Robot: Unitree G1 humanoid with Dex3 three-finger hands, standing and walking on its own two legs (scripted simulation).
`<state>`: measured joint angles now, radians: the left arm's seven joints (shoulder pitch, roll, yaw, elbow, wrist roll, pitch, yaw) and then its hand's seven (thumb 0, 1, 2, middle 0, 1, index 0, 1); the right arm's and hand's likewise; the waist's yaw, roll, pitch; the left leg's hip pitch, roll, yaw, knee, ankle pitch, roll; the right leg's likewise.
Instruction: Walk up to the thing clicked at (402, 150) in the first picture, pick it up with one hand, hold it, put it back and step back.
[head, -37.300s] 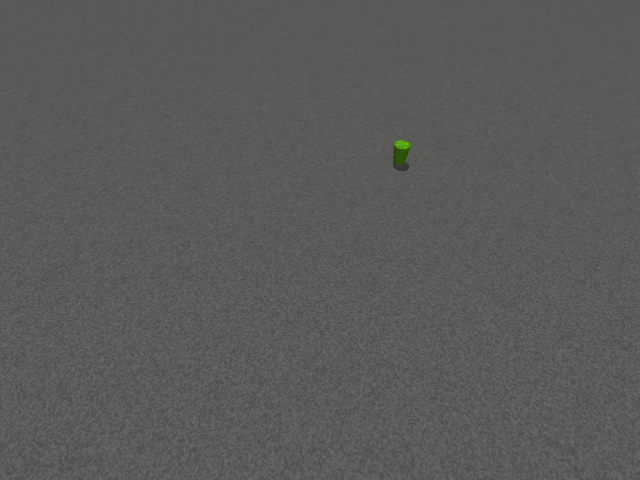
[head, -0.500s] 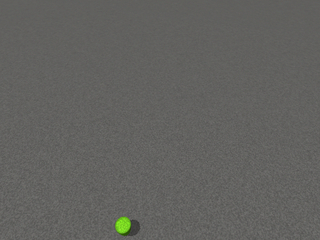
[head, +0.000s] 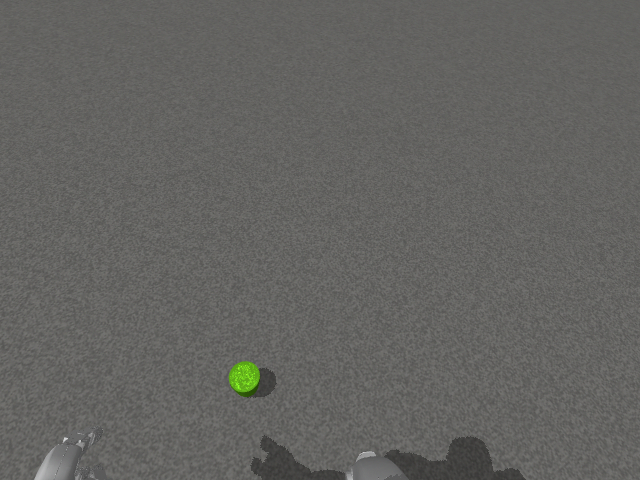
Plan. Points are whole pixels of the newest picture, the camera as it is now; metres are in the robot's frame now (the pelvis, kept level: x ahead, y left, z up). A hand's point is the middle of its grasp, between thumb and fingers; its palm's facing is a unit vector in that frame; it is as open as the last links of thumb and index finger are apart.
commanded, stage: step back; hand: left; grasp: from above
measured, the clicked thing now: (245, 381) +0.43 +0.15 -0.70
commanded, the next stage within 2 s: none
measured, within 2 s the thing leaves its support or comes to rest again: neither
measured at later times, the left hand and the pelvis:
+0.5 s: hand out of the picture +0.02 +0.23 -0.12, palm faces -0.12 -0.90 -0.41, open 7.4 cm; pelvis -0.11 -0.02 +0.01, yaw -7 degrees
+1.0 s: hand out of the picture -0.15 +0.25 -0.14, palm faces -0.05 -0.93 -0.38, open 7.4 cm; pelvis -0.25 -0.02 +0.02, yaw -4 degrees
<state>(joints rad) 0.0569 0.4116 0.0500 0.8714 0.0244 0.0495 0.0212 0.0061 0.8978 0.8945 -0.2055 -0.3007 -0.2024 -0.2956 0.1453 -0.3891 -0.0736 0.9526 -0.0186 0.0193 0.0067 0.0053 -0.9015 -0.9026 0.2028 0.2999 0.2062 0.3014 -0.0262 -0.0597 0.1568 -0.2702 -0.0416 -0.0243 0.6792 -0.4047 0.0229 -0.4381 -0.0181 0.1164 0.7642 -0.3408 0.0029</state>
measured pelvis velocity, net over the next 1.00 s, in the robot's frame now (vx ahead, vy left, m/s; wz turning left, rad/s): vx -0.25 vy -0.02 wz -0.07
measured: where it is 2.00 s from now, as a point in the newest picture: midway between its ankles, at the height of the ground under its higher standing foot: outside the picture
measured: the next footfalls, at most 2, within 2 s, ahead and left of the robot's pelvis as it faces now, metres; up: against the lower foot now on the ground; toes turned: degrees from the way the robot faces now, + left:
right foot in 0.38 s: -0.05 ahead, -0.14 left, +0.00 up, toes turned -2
left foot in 0.74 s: -0.15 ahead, +0.10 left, +0.00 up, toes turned -5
